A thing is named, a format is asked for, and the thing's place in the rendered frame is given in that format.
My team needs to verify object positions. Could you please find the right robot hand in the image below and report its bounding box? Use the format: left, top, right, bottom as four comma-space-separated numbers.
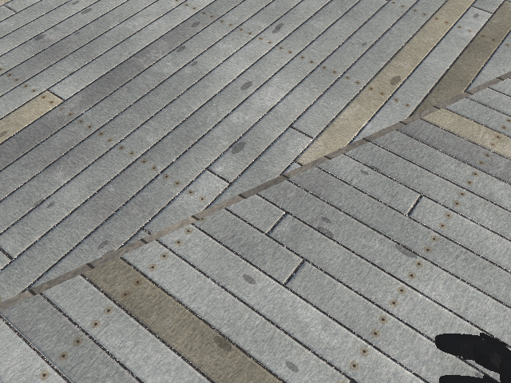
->
435, 333, 511, 383

